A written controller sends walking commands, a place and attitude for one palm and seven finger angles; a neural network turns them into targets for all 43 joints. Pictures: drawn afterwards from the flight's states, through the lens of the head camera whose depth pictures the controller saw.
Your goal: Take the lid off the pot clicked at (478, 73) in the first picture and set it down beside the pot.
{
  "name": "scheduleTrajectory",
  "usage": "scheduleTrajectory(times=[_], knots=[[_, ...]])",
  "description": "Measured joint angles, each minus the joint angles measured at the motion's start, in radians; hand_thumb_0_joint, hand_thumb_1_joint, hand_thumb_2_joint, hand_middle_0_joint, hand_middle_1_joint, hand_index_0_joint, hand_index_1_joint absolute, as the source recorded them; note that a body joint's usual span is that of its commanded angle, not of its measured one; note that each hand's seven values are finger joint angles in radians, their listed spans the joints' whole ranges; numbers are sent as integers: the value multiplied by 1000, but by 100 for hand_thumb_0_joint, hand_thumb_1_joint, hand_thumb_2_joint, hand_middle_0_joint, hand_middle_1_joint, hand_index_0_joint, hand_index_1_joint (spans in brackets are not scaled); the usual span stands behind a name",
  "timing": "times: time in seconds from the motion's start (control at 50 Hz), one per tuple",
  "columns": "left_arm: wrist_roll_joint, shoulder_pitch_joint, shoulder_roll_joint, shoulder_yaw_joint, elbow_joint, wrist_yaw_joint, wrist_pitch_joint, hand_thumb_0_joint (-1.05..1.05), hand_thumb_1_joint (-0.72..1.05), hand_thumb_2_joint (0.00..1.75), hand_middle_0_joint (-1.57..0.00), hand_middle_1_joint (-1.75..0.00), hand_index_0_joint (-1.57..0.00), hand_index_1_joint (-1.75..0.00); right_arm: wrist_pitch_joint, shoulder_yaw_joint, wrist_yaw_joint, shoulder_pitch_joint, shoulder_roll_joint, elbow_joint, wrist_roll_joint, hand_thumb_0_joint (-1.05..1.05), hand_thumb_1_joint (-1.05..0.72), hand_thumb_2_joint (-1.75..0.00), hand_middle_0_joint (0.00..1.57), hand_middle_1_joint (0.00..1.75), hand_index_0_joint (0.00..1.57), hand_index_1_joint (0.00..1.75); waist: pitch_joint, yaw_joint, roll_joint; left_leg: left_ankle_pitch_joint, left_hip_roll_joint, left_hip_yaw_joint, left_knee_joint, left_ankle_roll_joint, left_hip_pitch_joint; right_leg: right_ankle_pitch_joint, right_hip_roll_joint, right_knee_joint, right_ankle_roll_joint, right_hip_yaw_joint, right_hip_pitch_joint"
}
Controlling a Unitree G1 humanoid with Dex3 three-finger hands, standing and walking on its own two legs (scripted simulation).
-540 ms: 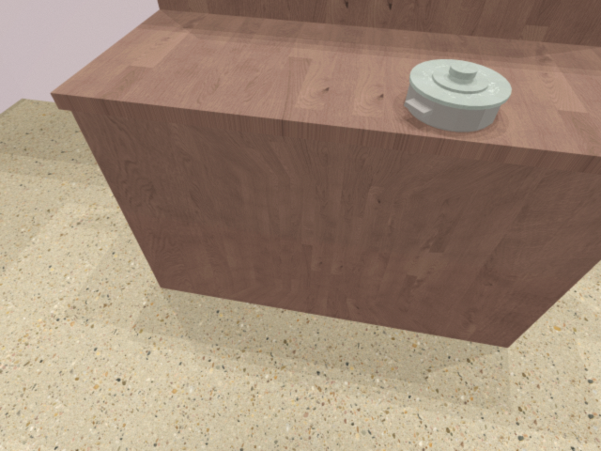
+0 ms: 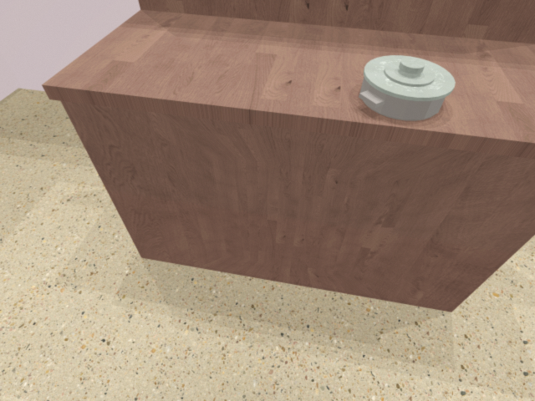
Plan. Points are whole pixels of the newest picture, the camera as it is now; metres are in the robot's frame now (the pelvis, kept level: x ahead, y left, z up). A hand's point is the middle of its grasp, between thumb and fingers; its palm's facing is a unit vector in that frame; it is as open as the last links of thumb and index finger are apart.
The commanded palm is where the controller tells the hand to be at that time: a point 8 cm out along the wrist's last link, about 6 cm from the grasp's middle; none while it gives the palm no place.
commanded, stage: look at it before walking up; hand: left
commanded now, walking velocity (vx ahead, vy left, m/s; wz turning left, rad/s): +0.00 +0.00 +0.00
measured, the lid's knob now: (411, 65) +0.77 -0.27 +0.15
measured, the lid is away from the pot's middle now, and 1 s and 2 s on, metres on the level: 0.00 0.00 0.00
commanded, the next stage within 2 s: walk to a spot facing it in 0.10 s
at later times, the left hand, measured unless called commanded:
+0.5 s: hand out of the picture +0.06 +0.20 -0.18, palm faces -0.09 -0.96 -0.28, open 7.4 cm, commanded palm none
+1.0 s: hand out of the picture +0.06 +0.14 -0.19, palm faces -0.12 -0.98 -0.15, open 7.4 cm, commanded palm none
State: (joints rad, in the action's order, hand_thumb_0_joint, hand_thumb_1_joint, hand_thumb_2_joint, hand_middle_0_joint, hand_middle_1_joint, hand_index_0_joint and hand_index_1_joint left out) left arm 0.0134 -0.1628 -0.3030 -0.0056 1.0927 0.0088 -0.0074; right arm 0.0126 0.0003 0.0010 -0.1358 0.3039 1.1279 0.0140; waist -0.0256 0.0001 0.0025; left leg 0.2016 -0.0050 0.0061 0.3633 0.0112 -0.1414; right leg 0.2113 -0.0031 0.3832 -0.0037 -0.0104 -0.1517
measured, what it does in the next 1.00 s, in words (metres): lifts its left foot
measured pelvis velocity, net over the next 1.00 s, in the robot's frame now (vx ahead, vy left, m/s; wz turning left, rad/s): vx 0.08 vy -0.03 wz -0.21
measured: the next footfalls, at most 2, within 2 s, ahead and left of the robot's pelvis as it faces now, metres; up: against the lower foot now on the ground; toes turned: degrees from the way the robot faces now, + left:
left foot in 1.02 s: +0.19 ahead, +0.08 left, +0.00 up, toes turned -8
right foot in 1.40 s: +0.29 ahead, -0.29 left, +0.00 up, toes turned -23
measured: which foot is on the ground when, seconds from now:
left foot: down 0.00-0.56, up 0.58-1.00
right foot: down 0.00-1.00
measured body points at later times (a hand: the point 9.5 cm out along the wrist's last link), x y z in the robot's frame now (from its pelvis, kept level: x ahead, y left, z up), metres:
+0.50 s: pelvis +0.00 -0.01 -0.01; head +0.02 -0.02 +0.43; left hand +0.06 +0.25 -0.16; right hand +0.04 -0.27 -0.16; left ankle +0.00 +0.13 -0.75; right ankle -0.01 -0.11 -0.74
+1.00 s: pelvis +0.08 -0.03 -0.01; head +0.09 -0.02 +0.44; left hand +0.07 +0.19 -0.17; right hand +0.09 -0.28 -0.15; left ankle +0.13 +0.08 -0.73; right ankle -0.01 -0.10 -0.75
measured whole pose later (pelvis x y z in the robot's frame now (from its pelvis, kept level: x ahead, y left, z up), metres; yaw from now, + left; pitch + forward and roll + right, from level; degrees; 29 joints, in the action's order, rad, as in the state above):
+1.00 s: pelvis +0.08 -0.03 -0.01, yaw -12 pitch +0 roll -1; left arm 0.03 -0.42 -0.16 0.05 1.06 0.00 -0.02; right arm 0.03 -0.06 0.00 -0.21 0.17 1.02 0.02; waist 0.00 0.03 0.03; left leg 0.32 -0.07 -0.07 0.65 0.00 -0.36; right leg 0.33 -0.09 0.43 -0.08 -0.04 -0.10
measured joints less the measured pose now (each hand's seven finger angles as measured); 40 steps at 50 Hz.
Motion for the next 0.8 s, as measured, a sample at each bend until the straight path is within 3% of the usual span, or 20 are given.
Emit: scheduleTrajectory(times=[0.3, 0.46, 0.54, 0.6, 0.64, 0.68, 0.74, 0.8], knots=[[-2, -11, 10, 7, 2, 3, 9, 1, 91, 90, -20, -30, -20, -30, -2, 1, 9, -9, -10, 0, 1, 0, -90, -90, 21, 30, 20, 30, -3, 10, -1, 9, -5, -11, -1, 2, 7, 6, -5, 2, -1, -11, 0], [3, -54, 40, 33, -61, -5, 53, 1, 91, 90, -20, -30, -20, -30, -22, -23, 22, -21, -65, -90, 3, 0, -90, -90, 21, 30, 20, 30, -28, 17, 14, 78, -27, -93, 118, 8, -44, 67, -32, 177, -8, -87, -111], [6, -73, 59, 49, -97, -15, 63, 1, 91, 90, -20, -30, -20, -30, -27, -36, 18, -35, -83, -120, 7, 0, -90, -90, 21, 30, 20, 30, -52, 26, 15, 119, -44, -142, 188, 18, -57, 166, -9, 312, 2, -23, -163], [13, -92, 89, 52, -113, -19, 43, 1, 91, 90, -20, -30, -20, -30, -40, -45, 16, -57, -74, -114, 6, 0, -90, -90, 21, 30, 20, 30, -51, 14, -37, 231, -83, -108, 366, 15, -127, 123, -37, 290, -49, 25, -146], [11, -113, 108, 52, -122, -13, 29, 1, 91, 90, -20, -30, -20, -30, -55, -48, 11, -70, -72, -98, 7, 0, -90, -90, 21, 30, 20, 30, -36, 18, -45, 278, -61, -50, 564, 8, -214, 123, -48, 248, -72, 34, -128], [9, -138, 126, 50, -118, -7, 18, 1, 91, 90, -20, -30, -20, -30, -54, -52, 2, -78, -71, -90, 13, 0, -91, -90, 21, 30, 20, 30, -26, 20, -44, 233, -53, -35, 686, 10, -279, 91, -58, 177, -81, 29, -98], [9, -177, 146, 46, -99, -4, 1, 1, 91, 90, -20, -30, -20, -30, -40, -60, -6, -88, -75, -92, 19, 1, -91, -90, 21, 30, 20, 30, -6, 12, -35, 161, -62, -43, 724, 18, -331, 45, -66, 76, -87, 15, -53], [11, -208, 157, 44, -80, -4, -11, 1, 91, 90, -20, -30, -20, -30, -30, -66, -7, -93, -83, -95, 19, 1, -91, -90, 20, 30, 20, 30, 9, 9, -22, 136, -74, -51, 674, 21, -345, 23, -73, 11, -91, -1, -17]])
